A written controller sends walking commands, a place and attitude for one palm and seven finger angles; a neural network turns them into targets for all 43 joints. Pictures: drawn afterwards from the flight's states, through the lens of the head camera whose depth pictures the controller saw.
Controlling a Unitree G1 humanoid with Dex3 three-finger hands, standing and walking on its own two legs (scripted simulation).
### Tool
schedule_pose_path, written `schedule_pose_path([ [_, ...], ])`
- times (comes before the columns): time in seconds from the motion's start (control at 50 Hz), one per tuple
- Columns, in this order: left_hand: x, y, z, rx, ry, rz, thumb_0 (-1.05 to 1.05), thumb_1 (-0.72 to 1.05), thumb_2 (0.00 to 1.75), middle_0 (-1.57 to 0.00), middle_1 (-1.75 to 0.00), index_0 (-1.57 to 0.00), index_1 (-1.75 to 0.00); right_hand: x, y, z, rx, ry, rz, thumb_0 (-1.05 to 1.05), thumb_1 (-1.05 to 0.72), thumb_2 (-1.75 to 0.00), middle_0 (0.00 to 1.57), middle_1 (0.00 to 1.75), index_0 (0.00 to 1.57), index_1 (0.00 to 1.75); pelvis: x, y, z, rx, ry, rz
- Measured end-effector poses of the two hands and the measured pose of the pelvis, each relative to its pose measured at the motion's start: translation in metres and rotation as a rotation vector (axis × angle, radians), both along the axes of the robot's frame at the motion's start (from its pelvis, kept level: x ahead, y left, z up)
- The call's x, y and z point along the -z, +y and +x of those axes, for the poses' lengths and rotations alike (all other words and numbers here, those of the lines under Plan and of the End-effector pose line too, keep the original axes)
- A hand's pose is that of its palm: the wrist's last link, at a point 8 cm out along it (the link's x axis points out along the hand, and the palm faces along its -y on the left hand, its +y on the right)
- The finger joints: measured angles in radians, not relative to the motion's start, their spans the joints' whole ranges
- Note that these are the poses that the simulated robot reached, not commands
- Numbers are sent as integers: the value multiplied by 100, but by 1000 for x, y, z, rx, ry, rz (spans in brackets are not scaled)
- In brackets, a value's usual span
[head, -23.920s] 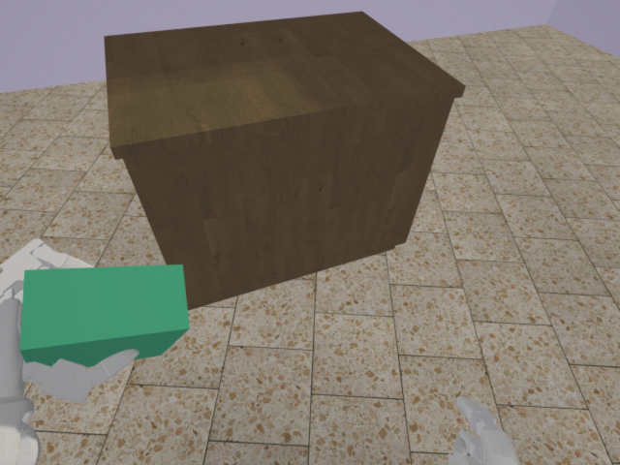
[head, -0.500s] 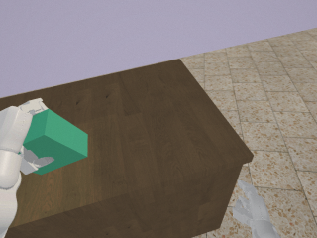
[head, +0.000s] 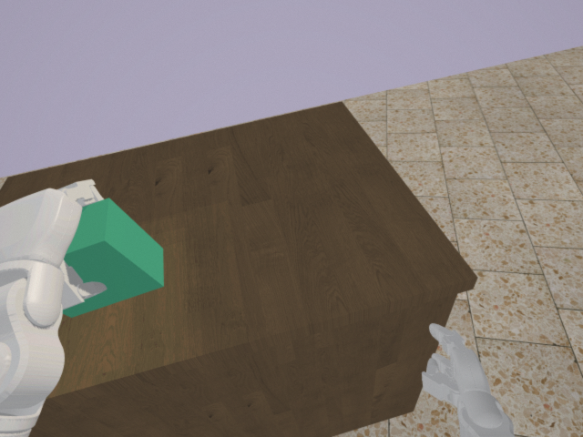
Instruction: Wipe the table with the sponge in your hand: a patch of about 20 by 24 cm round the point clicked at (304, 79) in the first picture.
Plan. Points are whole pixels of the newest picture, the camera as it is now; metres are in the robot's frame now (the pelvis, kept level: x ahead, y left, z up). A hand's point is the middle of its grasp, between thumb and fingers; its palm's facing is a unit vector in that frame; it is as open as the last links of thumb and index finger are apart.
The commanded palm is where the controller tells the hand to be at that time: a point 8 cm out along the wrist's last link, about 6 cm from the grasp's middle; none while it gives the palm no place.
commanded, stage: turn the palm down, sponge in hand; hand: left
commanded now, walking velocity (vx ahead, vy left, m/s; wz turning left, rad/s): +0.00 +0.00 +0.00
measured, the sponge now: (99, 269) +0.25 +0.30 +0.14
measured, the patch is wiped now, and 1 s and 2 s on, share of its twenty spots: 0.00 0.00 0.00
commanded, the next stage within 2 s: move the sponge above the wiping area in 0.38 s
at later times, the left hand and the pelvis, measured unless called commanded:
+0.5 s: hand (112, 267) +0.24 +0.26 +0.17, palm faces +0.10 -0.09 -0.99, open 10.1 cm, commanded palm +0.19 +0.26 +0.25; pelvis +0.00 -0.01 +0.00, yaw -1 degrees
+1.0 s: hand (121, 268) +0.25 +0.26 +0.15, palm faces +0.08 -0.04 -1.00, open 10.1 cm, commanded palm +0.21 +0.26 +0.23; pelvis +0.00 -0.01 +0.00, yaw +0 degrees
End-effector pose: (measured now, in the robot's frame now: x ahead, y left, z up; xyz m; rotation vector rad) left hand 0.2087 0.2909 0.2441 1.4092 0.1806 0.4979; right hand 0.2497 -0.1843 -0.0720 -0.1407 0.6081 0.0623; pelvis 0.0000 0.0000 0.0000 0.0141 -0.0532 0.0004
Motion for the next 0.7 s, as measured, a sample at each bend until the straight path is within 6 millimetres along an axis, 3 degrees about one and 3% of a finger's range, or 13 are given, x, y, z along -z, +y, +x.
schedule_pose_path([
  [0.12,32,-28,0,107,124,0,-1,-50,104,-72,-131,-75,-132,1,-2,0,-11,-9,-21,2,-90,-90,20,30,21,30,1,-3,-1,4,-7,4],
  [0.2,20,-32,2,129,95,88,-1,-50,104,-72,-131,-75,-132,0,-4,1,-24,-8,-25,2,-90,-90,20,30,21,30,1,-7,0,6,-18,4],
  [0.32,-10,-16,4,35,-14,78,-1,-50,104,-72,-131,-75,-132,0,-7,2,-13,-8,3,2,-90,-90,20,30,21,30,0,-11,0,5,-16,2],
  [0.38,-6,-16,4,20,0,40,-1,-50,104,-72,-131,-75,-132,-1,-11,3,2,-21,13,2,-90,-90,20,30,21,30,1,-11,0,4,-8,3],
  [0.54,30,-38,3,108,133,22,-1,-50,104,-72,-131,-75,-132,-1,-21,2,16,-31,-19,2,-90,-90,20,30,20,30,2,-13,1,10,-8,7],
  [0.7,6,-27,3,61,31,82,-1,-50,104,-72,-131,-75,-132,2,-21,1,11,-10,-13,2,-90,-90,20,30,20,30,1,-14,2,8,-18,5],
])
